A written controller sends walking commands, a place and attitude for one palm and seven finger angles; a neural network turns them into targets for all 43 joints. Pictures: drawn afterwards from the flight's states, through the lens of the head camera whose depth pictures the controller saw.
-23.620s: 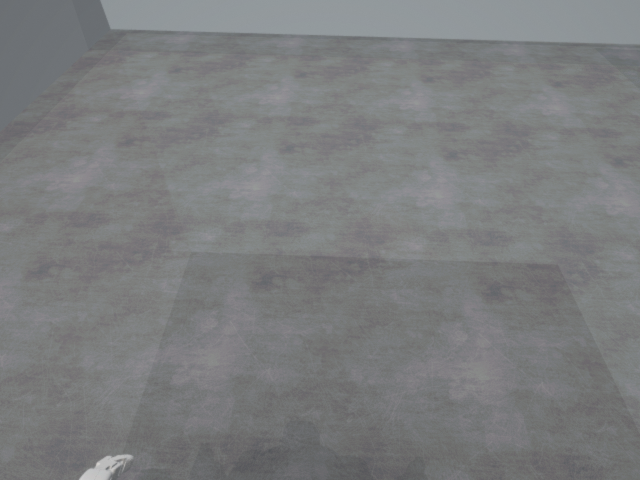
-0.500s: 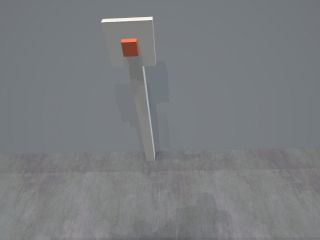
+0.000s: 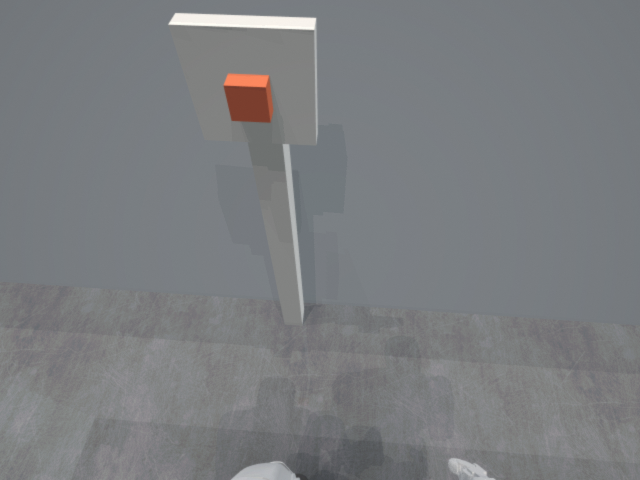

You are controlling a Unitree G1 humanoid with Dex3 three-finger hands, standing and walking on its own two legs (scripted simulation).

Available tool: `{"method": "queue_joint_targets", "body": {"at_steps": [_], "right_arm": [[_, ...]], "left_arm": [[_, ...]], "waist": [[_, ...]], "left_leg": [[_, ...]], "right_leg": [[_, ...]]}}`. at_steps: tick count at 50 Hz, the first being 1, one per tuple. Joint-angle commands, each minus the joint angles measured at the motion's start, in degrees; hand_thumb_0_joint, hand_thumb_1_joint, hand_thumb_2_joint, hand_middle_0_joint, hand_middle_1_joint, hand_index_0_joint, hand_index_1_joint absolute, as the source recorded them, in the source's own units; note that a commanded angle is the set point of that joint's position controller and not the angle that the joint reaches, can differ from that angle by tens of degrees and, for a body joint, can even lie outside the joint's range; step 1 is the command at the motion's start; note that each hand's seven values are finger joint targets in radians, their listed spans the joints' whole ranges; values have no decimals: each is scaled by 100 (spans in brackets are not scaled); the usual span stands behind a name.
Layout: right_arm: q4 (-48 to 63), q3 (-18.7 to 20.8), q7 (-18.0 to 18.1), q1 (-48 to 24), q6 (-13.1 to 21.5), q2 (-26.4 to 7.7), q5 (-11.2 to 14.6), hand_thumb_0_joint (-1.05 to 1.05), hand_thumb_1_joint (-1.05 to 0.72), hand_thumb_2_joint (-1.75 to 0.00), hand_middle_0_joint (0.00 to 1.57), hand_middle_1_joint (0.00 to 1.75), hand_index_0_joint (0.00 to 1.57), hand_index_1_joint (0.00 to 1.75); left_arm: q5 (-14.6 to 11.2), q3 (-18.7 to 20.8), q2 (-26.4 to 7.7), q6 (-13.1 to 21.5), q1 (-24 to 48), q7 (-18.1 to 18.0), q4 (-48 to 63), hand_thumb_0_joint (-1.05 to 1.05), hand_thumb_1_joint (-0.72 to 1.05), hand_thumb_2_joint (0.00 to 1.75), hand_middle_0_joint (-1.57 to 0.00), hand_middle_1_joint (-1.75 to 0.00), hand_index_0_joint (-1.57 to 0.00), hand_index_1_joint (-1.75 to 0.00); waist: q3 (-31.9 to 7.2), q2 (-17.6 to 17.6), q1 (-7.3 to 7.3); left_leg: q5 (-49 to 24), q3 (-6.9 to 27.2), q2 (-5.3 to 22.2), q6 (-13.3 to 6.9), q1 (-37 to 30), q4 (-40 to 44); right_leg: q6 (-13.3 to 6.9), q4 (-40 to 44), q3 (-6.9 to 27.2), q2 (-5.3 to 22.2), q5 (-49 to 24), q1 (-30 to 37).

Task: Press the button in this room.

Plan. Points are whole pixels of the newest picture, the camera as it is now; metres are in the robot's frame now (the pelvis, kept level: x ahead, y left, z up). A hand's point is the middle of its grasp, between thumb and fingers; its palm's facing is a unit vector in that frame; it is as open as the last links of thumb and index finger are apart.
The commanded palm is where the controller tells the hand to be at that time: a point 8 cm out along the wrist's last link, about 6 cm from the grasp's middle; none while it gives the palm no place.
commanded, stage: come to a stop and stand still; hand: left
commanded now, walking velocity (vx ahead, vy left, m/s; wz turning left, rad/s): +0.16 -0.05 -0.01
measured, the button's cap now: (250, 97) +0.56 +0.16 +0.14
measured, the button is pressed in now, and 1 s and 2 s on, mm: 0 0 0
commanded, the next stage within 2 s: none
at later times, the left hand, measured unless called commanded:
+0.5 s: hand (244, 426) +0.19 +0.14 -0.15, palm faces +0.00 -0.95 -0.31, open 7.3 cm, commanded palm none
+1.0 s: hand out of the picture +0.07 +0.22 -0.18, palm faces +0.07 -0.97 -0.22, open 7.3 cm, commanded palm none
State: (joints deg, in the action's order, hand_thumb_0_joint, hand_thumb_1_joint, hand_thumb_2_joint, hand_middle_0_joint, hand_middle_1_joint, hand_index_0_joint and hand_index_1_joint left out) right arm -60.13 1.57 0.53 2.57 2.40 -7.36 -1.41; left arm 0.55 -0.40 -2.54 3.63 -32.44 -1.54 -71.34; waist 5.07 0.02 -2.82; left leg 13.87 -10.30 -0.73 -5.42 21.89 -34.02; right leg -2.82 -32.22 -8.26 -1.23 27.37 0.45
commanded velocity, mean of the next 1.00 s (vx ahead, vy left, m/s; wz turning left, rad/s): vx -0.13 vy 0.07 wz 0.00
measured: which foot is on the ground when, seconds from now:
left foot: down 0.00-0.42, up 0.44-0.90, down 0.92-1.00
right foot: up 0.00-0.38, down 0.40-0.92, up 0.94-1.00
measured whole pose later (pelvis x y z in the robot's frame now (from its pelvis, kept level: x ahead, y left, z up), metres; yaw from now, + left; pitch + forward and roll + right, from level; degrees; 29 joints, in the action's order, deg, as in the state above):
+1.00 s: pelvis +0.05 +0.01 +0.01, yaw +0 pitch -1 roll +0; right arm -57.8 1.8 0.0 11.2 -2.0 -10.2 -1.1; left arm 1.1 3.5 -14.8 -4.2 -13.5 -1.4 -58.8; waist 3.6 4.5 -2.1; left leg 21.0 -3.3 0.5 -0.9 10.0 -32.2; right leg 2.1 -41.2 0.4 4.6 21.4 -25.6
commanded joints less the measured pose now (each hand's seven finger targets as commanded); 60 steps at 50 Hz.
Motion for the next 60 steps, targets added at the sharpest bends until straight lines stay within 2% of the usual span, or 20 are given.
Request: {"method": "queue_joint_targets", "body": {"at_steps": [1, 4, 7, 13, 18, 19, 21, 23, 26, 32, 38, 43, 45, 46, 47, 48, 49, 52, 56, 60], "right_arm": [[-427, 280, 174, 2433, 23, -1295, 155, 0, -90, -90, 20, 30, 20, 30], [-214, 80, 193, 1519, 149, -507, 103, 0, -90, -90, 20, 30, 20, 30], [-37, 46, 173, 1141, 174, -337, 85, 0, -90, -90, 20, 30, 20, 30], [101, 237, 187, 879, -94, -895, 38, 0, -90, -90, 20, 30, 20, 30], [206, 420, 152, 748, -303, -1232, -18, 0, -90, -90, 20, 30, 20, 30], [223, 426, 130, 865, -325, -1206, 11, 0, -90, -90, 20, 30, 20, 30], [325, 387, 102, 1394, -389, -811, 169, 0, -90, -90, 20, 30, 20, 30], [322, 392, 118, 1143, -518, -796, 152, 0, -90, -90, 20, 30, 20, 30], [301, 430, 17, 916, -650, -1014, 64, 0, -90, -90, 20, 30, 20, 30], [380, 395, -83, 928, -814, -1074, 5, 0, -90, -90, 20, 30, 20, 30], [450, 315, -127, 864, -674, -1008, 38, 0, -90, -90, 20, 30, 20, 30], [404, 218, -92, 1233, -430, -868, 114, 0, -90, -90, 20, 30, 20, 30], [266, 211, -55, 1658, -328, -1014, 129, 0, -90, -90, 20, 30, 20, 30], [336, 301, -32, 1609, -285, -1434, 62, 0, -90, -90, 20, 30, 20, 30], [555, 352, 11, 1228, -351, -1792, 40, 0, -90, -90, 20, 30, 20, 30], [678, 264, 29, 783, -375, -1658, 5, 0, -90, -90, 20, 30, 20, 30], [634, 233, 57, 531, -333, -1464, 12, 0, -90, -90, 20, 30, 20, 30], [467, 103, 147, 743, -245, -1088, 50, 0, -90, -90, 20, 30, 20, 30], [108, 96, 252, 1561, -96, -907, 107, 0, -90, -90, 20, 30, 20, 30], [-186, 128, 294, 1970, -92, -864, 77, 0, -90, -90, 20, 30, 20, 30]], "left_arm": [[-53, 136, -809, 69, 38, -130, 560, 0, 90, 90, -20, -30, -20, -30], [26, 213, -595, -68, 536, -28, 668, 0, 90, 90, -20, -30, -20, -30], [67, 245, -396, -313, 190, -55, 711, 0, 90, 90, -20, -30, -20, -30], [87, 341, -985, -529, 1069, -48, 1204, 0, 90, 90, -20, -30, -20, -30], [67, 428, -1347, -463, 1344, 13, 1538, 0, 90, 90, -20, -30, -20, -30], [86, 459, -1558, -378, 1152, 23, 1503, 0, 90, 90, -20, -30, -20, -30], [75, 594, -2435, -287, 898, -62, 1479, 0, 90, 90, -20, -30, -20, -30], [58, 598, -2239, -301, 1233, -117, 1565, 0, 90, 90, -20, -30, -20, -30], [18, 508, -2025, -350, 1705, -160, 1717, 0, 90, 90, -20, -30, -20, -30], [60, 537, -2071, -350, 1773, -203, 1729, 0, 90, 90, -20, -30, -20, -30], [176, 541, -2145, -439, 1874, -94, 1817, 0, 90, 90, -20, -30, -20, -30], [190, 606, -2269, -511, 1918, -42, 1785, 0, 90, 90, -20, -30, -20, -30], [71, 513, -2008, -560, 1903, -22, 1763, 0, 90, 90, -20, -30, -20, -30], [8, 441, -1595, -596, 1831, -13, 1815, 0, 90, 90, -20, -30, -20, -30], [26, 399, -1408, -663, 2031, -35, 1864, 0, 90, 90, -20, -30, -20, -30], [31, 433, -1492, -683, 2011, -27, 1792, 0, 90, 90, -20, -30, -20, -30], [68, 436, -1497, -744, 1959, -39, 1631, 0, 90, 90, -20, -30, -20, -30], [82, 416, -1503, -643, 1610, 28, 1304, 0, 90, 90, -20, -30, -20, -30], [23, 297, -1358, -499, 1672, -18, 1184, 0, 90, 90, -20, -30, -20, -30], [-7, 197, -1182, -469, 1949, -54, 1157, 0, 90, 90, -20, -30, -20, -30]], "waist": [[-1418, -261, 833], [63, -10, 369], [-70, -406, -20], [-73, -1230, 106], [-311, -1135, -2], [-547, -583, -86], [-1653, 1840, -113], [-1425, 1351, -93], [-1035, 871, 66], [-928, 1055, 117], [-664, 1382, 72], [-727, 1415, 163], [-803, 471, 371], [-513, -1125, 396], [20, -1946, 420], [212, -1402, 247], [297, -1880, 117], [227, -1161, 35], [-539, -723, 233], [-691, -614, 441]], "left_leg": [[-5243, 2862, 2922, -1456, -3471, 908], [-3830, 1692, 2124, -726, -1368, 1658], [-4694, 678, 1494, -243, -486, 1699], [-4994, 661, 1501, -160, -1134, 1229], [-4091, 771, 1544, 81, -1537, 291], [-3150, 647, 1258, 332, -1406, -436], [2583, 776, -194, 712, -178, -2909], [2279, 1548, -60, 676, 206, -3863], [1286, 1618, -9, 811, 598, -4484], [615, 1649, 15, 1018, 771, -4134], [1026, 1115, 145, 941, 55, -2441], [1035, 652, 65, 753, -962, 11], [285, 796, 245, 698, -2002, 1364], [724, 2239, 1352, 436, -1742, 2152], [884, 2825, 2053, 184, -378, 2624], [1262, 2587, 2006, -17, 408, 2707], [1360, 2272, 1628, 202, 636, 2871], [-383, 1581, 1038, 271, -591, 2281], [-3414, 1608, 1282, 5, -2349, 1724], [-4533, 1910, 1532, -270, -2822, 1498]], "right_leg": [[127, -4723, 944, 312, 490, -3245], [340, -4027, 951, 729, -269, -3118], [521, -2882, 738, 658, -900, -2168], [458, -1639, 466, 489, -1183, -2326], [358, -287, 527, 559, -1519, -1908], [371, 505, 556, 743, -3114, -1357], [-665, 456, 2655, 2853, -8846, 38], [-840, 604, 2180, 2756, -7668, -335], [-478, 563, 1771, 2211, -6541, -644], [-348, 1005, 1577, 2089, -4481, -821], [-322, 1632, 1674, 1849, -1590, -1402], [-296, 1451, 1670, 1677, -1220, -1552], [91, 713, 1297, 1266, -671, -2289], [375, -392, 772, 644, -113, -2980], [521, -1236, 656, 281, 411, -2892], [442, -1669, 1032, 399, 93, -2424], [443, -1939, 1180, 387, -145, -2288], [475, -2473, 1068, 250, -770, -2789], [588, -1979, 999, 360, -570, -2914], [535, -847, 855, 451, -82, -2396]]}}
